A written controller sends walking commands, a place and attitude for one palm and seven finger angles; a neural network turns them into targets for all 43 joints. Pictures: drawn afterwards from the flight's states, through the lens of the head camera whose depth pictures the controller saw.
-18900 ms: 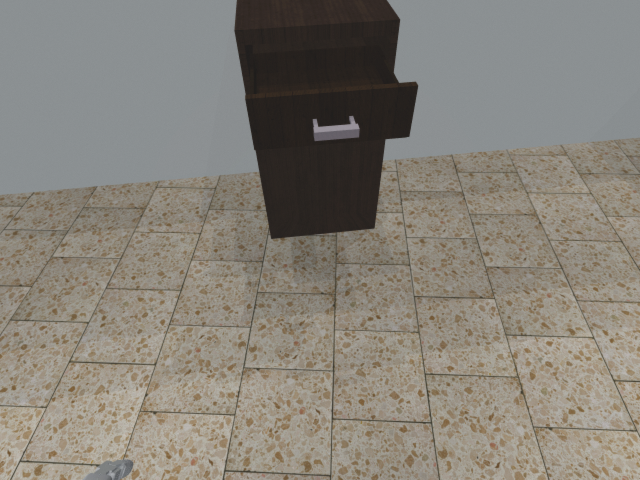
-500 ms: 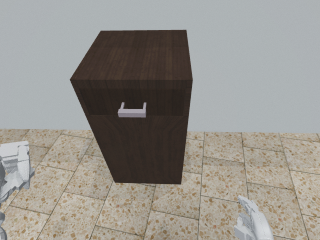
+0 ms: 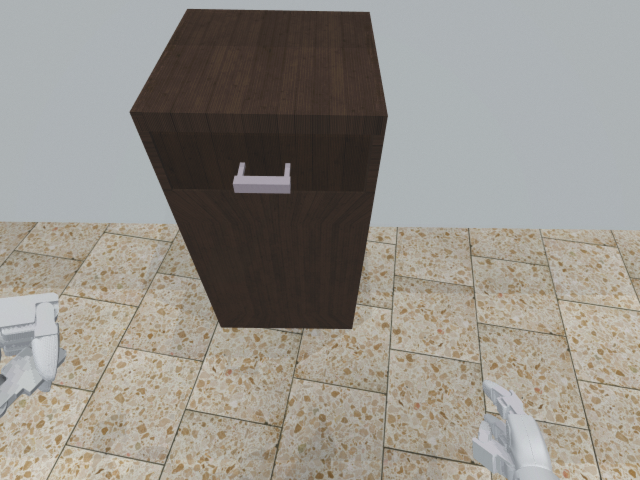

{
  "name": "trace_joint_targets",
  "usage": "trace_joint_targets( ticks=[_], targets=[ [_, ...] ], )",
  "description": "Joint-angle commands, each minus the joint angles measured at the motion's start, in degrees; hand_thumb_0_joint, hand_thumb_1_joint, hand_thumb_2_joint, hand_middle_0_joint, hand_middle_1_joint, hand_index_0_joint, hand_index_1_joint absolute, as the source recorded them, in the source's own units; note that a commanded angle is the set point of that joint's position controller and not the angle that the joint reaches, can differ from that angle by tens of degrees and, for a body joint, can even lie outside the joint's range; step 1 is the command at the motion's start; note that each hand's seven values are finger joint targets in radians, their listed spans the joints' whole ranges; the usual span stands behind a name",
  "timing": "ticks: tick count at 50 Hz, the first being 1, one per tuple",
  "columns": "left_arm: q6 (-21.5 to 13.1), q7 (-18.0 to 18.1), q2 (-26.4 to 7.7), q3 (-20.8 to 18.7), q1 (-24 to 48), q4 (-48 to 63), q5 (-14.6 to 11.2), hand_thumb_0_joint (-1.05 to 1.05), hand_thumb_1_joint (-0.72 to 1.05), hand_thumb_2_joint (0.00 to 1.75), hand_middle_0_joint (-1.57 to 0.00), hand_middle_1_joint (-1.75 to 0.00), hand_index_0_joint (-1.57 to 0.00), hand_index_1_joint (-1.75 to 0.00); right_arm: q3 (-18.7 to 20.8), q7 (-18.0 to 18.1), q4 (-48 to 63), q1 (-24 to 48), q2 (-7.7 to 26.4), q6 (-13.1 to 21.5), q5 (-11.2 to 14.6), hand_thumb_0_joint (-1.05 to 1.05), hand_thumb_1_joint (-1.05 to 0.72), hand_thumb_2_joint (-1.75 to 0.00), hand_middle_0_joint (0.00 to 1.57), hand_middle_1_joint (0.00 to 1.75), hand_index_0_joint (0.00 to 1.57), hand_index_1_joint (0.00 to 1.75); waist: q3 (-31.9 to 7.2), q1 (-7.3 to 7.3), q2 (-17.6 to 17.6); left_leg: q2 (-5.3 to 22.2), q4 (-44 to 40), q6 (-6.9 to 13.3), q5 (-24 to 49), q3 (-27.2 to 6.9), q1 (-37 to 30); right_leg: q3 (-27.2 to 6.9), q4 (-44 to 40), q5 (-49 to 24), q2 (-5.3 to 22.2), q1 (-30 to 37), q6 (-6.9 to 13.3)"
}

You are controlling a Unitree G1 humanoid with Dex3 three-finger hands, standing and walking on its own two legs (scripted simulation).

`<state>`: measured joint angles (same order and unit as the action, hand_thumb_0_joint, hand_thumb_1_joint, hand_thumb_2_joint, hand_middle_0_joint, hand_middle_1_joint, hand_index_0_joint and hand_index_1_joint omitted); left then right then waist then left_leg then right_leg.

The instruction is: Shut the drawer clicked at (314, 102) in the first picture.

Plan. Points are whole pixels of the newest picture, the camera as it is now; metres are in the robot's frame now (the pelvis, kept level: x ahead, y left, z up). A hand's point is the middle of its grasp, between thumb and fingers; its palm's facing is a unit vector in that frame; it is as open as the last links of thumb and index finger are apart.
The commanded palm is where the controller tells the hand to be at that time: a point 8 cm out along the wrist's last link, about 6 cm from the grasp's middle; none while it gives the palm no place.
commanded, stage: step back with the hand held close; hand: left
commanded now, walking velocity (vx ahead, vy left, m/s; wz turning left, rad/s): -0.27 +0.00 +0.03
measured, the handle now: (263, 176) +0.63 +0.15 -0.03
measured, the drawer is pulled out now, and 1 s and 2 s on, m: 0.00 0.00 0.00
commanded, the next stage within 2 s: stop stepping back and stand still in 0.84 s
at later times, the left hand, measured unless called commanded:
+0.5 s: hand (34, 427) +0.14 +0.23 +0.16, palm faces +0.32 -0.79 -0.52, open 3.2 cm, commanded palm +0.07 +0.27 +0.18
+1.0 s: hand out of the picture +0.05 +0.22 +0.18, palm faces +0.28 -0.84 -0.46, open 3.2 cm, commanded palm -0.02 +0.27 +0.18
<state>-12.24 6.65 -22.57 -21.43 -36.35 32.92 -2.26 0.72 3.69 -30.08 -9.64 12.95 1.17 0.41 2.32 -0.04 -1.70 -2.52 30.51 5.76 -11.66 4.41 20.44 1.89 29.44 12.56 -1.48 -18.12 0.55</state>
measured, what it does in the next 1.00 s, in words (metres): walks backwards: left foot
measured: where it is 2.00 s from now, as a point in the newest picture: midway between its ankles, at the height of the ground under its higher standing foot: outside the picture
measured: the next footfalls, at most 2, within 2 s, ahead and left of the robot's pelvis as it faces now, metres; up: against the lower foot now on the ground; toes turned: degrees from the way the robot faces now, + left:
left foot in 0.70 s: -0.02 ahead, +0.10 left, +0.00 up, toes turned +4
right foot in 1.04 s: -0.19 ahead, -0.14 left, +0.00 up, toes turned -2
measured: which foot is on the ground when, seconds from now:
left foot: down 0.00-0.54, up 0.56-0.68, down 0.70-1.00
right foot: down 0.00-0.72, up 0.74-1.00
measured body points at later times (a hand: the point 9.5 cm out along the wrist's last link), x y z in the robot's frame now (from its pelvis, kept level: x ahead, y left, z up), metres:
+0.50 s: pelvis -0.06 -0.01 -0.01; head +0.00 +0.01 +0.43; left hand +0.12 +0.27 +0.19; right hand +0.15 -0.24 -0.08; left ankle +0.05 +0.05 -0.73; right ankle -0.01 -0.13 -0.73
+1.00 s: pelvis -0.15 -0.01 +0.00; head -0.12 +0.01 +0.45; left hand +0.03 +0.26 +0.20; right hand +0.03 -0.22 -0.07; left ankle -0.05 +0.10 -0.73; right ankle -0.21 -0.13 -0.72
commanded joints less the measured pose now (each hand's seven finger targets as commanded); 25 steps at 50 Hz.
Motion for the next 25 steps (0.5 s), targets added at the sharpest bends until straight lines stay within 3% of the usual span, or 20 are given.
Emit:
trace_joint_targets(
  ticks=[1, 5, 8, 10, 13, 16, 19, 21, 23, 24, 25],
  targets=[
    [-4.0, 1.7, -9.0, -7.2, 0.4, 12.1, -0.3, 0.00, 0.90, 0.90, -1.40, -1.60, -1.40, -1.60, 3.0, 0.7, 8.7, 3.5, 7.8, 3.3, -0.1, 0.00, -0.90, -0.90, 0.20, 0.30, 0.20, 0.30, -5.9, 0.71, 1.0, 8.2, -10.5, -0.1, -16.3, -13.2, 11.8, -9.7, -3.5, -0.6, 3.8, 12.4, 0.1],
    [-5.2, 2.2, -9.6, -7.3, 1.4, 13.8, -0.1, 0.00, 0.90, 0.90, -1.40, -1.60, -1.40, -1.60, 3.1, 0.8, 8.6, 3.2, 8.3, 4.0, -0.5, 0.00, -0.90, -0.90, 0.20, 0.30, 0.20, 0.30, -5.5, 1.09, -1.4, 8.5, -11.1, -0.4, -18.0, -14.3, 10.5, -9.0, -5.3, 5.2, 3.1, 9.4, 0.1],
    [-5.9, 2.4, -9.2, -7.9, 0.4, 13.5, 0.7, 0.00, 0.90, 0.90, -1.40, -1.60, -1.40, -1.60, 2.9, 1.1, 8.5, 3.6, 8.4, 4.7, -0.6, 0.00, -0.90, -0.90, 0.20, 0.30, 0.20, 0.30, -6.7, 0.59, -5.7, 12.6, -18.1, 1.4, -23.8, -18.4, 17.4, -5.5, 4.1, -1.1, -0.4, 17.4, -1.0],
    [-5.8, 2.2, -9.9, -9.3, 1.2, 13.3, 1.3, 0.00, 0.90, 0.90, -1.40, -1.60, -1.40, -1.60, 3.2, 1.3, 8.7, 4.3, 8.4, 5.1, -0.9, 0.00, -0.90, -0.90, 0.20, 0.30, 0.20, 0.30, -7.1, 0.08, -7.7, 14.7, -20.1, 2.4, -24.7, -20.6, 22.2, -5.0, 10.1, -5.2, -2.0, 21.7, -1.4],
    [-6.2, 1.6, -9.9, -10.0, -0.4, 12.8, 0.9, 0.00, 0.90, 0.90, -1.40, -1.60, -1.40, -1.60, 3.6, 1.0, 8.4, 3.8, 8.2, 5.5, -0.7, 0.00, -0.90, -0.90, 0.20, 0.30, 0.20, 0.30, -7.7, 0.15, -2.9, 14.9, -17.3, 2.9, -20.0, -20.1, 20.7, -6.5, 11.2, -4.5, -2.4, 20.0, -1.3],
    [-7.0, 1.1, -9.2, -9.7, -0.7, 14.3, 0.4, 0.00, 0.90, 0.90, -1.40, -1.60, -1.40, -1.60, 3.8, 0.6, 7.3, 3.2, 8.3, 6.2, -1.0, 0.00, -0.90, -0.90, 0.20, 0.30, 0.20, 0.30, -9.9, 0.25, -3.4, 14.5, -14.3, 2.7, -9.8, -18.3, 15.1, -6.9, 10.0, -6.4, -2.3, 17.5, -1.3],
    [-7.4, 0.8, -9.2, -9.3, -0.7, 15.8, 0.0, 0.00, 0.90, 0.90, -1.40, -1.60, -1.40, -1.60, 4.0, 0.3, 6.5, 2.8, 8.5, 6.6, -1.2, 0.00, -0.90, -0.90, 0.20, 0.30, 0.20, 0.30, -12.9, 0.17, -5.5, 15.5, -12.9, 2.8, -2.8, -17.8, 10.4, -7.0, 10.4, -3.6, -2.4, 15.6, -1.5],
    [-6.8, 0.8, -9.2, -9.3, -1.4, 15.7, -0.3, 0.00, 0.90, 0.90, -1.40, -1.60, -1.40, -1.60, 3.9, 0.0, 6.5, 3.4, 8.2, 6.4, -1.2, 0.00, -0.90, -0.90, 0.20, 0.30, 0.20, 0.30, -12.7, 0.12, -4.2, 15.6, -11.7, 2.6, -3.7, -17.1, 10.9, -7.8, 9.7, -2.6, -1.9, 15.2, -1.5],
    [-6.8, 0.7, -9.7, -10.1, -0.4, 15.0, -0.1, 0.00, 0.90, 0.90, -1.40, -1.60, -1.40, -1.60, 4.1, 0.1, 6.9, 4.3, 8.1, 5.8, -0.9, 0.00, -0.90, -0.90, 0.20, 0.30, 0.20, 0.30, -9.7, 0.43, -2.5, 14.0, -10.8, 2.0, -16.3, -15.8, 17.4, -10.4, 8.0, -2.7, -0.8, 16.1, -0.8],
    [-6.8, 0.7, -10.2, -10.7, -0.2, 14.8, 0.2, 0.00, 0.90, 0.90, -1.40, -1.60, -1.40, -1.60, 4.2, 0.2, 7.3, 4.2, 7.9, 5.3, -0.9, 0.00, -0.90, -0.90, 0.20, 0.30, 0.20, 0.30, -8.6, 0.67, -0.5, 11.6, -8.3, 1.0, -21.9, -14.4, 20.1, -14.4, 4.9, -1.1, 1.1, 15.0, 0.4],
    [-6.9, 1.0, -11.5, -11.6, 0.5, 15.8, 0.5, 0.00, 0.90, 0.90, -1.40, -1.60, -1.40, -1.60, 4.5, 0.1, 7.4, 3.5, 7.6, 4.8, -0.7, 0.00, -0.90, -0.90, 0.20, 0.30, 0.20, 0.30, -8.5, 1.01, 2.5, 8.5, -2.4, -0.8, -22.6, -12.2, 18.2, -20.4, -1.2, 2.4, 5.1, 10.2, 1.9]
  ],
)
